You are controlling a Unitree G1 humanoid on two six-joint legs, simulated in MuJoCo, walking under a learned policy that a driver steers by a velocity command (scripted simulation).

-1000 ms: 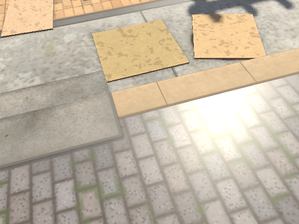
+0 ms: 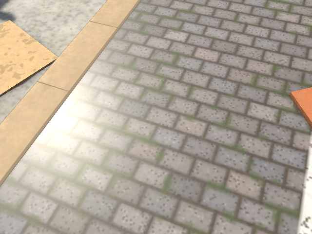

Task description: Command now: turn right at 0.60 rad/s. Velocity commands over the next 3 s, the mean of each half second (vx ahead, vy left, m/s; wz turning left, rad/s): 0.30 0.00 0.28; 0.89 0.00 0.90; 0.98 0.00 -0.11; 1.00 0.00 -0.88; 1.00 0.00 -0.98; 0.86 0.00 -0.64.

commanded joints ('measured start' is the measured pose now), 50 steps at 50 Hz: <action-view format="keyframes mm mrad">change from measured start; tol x32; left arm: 1 31 150 39 -46 9 -16 2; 50 23 107 -27 -59 14 -196 5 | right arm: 1 6 -65 -13 -57 5 -7 -6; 41 -354 -22 14 -189 -8 -45 139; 50 232 -296 -103 15 5 -43 32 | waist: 1 25 -142 -170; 11 -37 216 -85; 40 77 -104 117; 50 -133 -30 -255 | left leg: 1 14 -19 5 -70 8 19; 9 396 94 -191 -657 198 114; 14 280 183 -536 -855 -391 281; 36 -486 43 6 241 261 94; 45 270 -169 252 -167 48 284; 48 997 199 -709 -564 -206 479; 50 817 193 -676 -692 -75 443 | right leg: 1 150 -259 268 -110 253 -158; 15 -213 -71 -67 403 -206 78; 23 296 -30 -125 -186 -66 89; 27 471 -585 480 -309 -596 -102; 40 345 -353 -308 -420 164 9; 45 368 -413 -382 207 1317 12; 46 175 -399 -368 524 1128 24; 47 -231 -242 -342 877 17 62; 48 -488 -97 -203 1165 -278 98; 50 -561 -189 -52 1083 -120 80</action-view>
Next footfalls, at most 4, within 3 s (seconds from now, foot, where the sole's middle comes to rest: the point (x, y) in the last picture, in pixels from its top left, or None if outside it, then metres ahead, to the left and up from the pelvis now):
0.18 left None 0.07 0.12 -0.77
0.48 right None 0.11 -0.09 -0.77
0.92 left None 0.39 0.31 -0.77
1.40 right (60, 154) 0.80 0.54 -0.77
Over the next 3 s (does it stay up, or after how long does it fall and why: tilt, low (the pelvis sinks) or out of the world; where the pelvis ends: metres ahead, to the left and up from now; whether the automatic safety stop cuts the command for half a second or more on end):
stays up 1.90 0.77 -0.21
